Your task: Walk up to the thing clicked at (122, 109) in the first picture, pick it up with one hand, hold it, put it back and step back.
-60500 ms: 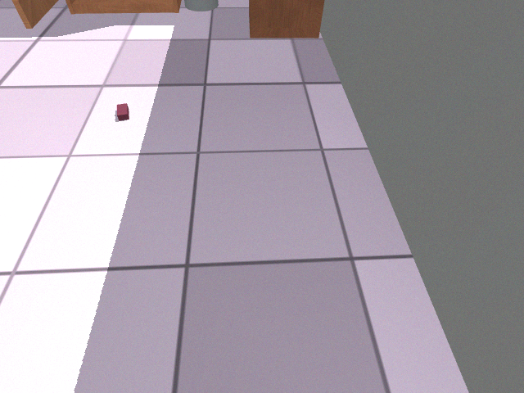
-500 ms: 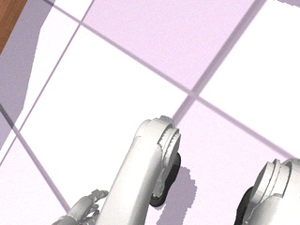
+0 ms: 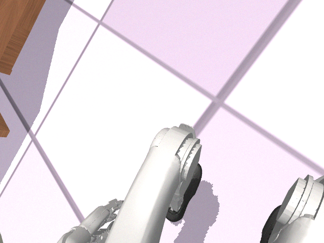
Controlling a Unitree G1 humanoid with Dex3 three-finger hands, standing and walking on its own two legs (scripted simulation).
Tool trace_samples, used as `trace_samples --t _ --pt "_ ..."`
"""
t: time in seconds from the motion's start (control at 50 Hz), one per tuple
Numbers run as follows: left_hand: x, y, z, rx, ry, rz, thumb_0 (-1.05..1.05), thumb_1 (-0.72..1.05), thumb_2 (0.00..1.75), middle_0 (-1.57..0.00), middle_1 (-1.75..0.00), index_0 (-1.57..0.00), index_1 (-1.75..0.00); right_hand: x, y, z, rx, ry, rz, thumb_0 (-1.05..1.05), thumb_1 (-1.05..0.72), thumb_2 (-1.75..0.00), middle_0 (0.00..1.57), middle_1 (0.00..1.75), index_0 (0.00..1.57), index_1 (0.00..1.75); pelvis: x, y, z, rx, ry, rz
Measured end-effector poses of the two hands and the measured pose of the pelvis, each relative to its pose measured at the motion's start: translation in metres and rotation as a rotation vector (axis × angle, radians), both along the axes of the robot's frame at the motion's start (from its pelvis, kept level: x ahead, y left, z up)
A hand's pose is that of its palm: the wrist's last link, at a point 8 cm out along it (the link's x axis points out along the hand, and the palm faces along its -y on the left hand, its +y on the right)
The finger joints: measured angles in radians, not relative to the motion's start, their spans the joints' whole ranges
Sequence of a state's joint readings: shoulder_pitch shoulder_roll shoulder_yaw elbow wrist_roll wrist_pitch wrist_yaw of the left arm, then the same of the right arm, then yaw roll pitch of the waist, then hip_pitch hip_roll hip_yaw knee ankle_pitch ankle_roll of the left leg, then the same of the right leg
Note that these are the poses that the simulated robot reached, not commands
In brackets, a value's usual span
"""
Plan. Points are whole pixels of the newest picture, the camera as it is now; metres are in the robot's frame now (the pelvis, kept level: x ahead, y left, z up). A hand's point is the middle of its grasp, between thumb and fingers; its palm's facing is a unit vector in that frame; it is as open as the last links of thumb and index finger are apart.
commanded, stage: rest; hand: right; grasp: from above
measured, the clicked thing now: out of the picture +0.46 -0.34 -0.28
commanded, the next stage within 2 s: open in 0.14 s
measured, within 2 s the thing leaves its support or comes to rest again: neither
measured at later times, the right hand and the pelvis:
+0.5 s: hand out of the picture +0.45 -0.34 -0.24, palm faces -0.45 +0.12 -0.88, open 9.1 cm; pelvis +0.00 +0.00 +0.00, yaw +1 degrees
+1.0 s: hand out of the picture +0.45 -0.35 -0.24, palm faces -0.45 +0.13 -0.88, open 12.5 cm; pelvis +0.00 +0.00 +0.00, yaw +1 degrees
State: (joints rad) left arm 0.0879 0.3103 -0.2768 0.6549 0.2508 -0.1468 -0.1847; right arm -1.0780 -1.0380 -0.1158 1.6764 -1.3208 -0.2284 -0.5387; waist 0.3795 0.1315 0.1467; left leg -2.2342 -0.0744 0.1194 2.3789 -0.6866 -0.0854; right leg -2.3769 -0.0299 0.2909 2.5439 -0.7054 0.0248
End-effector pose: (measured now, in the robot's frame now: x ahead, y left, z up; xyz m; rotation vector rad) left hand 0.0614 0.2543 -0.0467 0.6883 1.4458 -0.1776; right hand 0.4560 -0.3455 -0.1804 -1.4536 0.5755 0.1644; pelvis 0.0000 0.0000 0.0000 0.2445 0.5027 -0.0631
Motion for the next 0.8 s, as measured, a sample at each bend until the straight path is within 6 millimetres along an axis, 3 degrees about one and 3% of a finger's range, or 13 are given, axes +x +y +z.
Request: trace_samples --t 0.36,0.54,0.8 --pt "-0.0030 -0.0046 0.0055 -0.014 -0.006 -0.033 0.00 0.90 0.91 -0.20 -0.30 -0.21 -0.30 -0.0003 -0.0006 -0.0003 0.001 0.000 0.004 0.00 -0.18 -0.29 0.82 0.38 0.85 0.34 -0.0028 -0.0019 0.0002 0.009 -0.017 0.003" --pt "-0.0071 -0.0036 0.0073 -0.019 0.002 -0.038 0.00 0.90 0.90 -0.20 -0.30 -0.21 -0.30 -0.0008 0.0006 -0.0041 -0.007 0.004 0.004 0.00 -0.14 -0.44 0.69 0.51 0.72 0.48 -0.0036 -0.0011 0.0001 0.009 -0.021 0.006" --pt "-0.0065 -0.0029 0.0096 -0.015 0.011 -0.035 0.00 0.90 0.90 -0.20 -0.30 -0.21 -0.30 0.0059 -0.0006 -0.0041 -0.010 -0.011 -0.007 0.00 0.09 -0.64 0.44 0.69 0.46 0.67 -0.0020 -0.0009 0.0013 0.013 -0.015 0.008"
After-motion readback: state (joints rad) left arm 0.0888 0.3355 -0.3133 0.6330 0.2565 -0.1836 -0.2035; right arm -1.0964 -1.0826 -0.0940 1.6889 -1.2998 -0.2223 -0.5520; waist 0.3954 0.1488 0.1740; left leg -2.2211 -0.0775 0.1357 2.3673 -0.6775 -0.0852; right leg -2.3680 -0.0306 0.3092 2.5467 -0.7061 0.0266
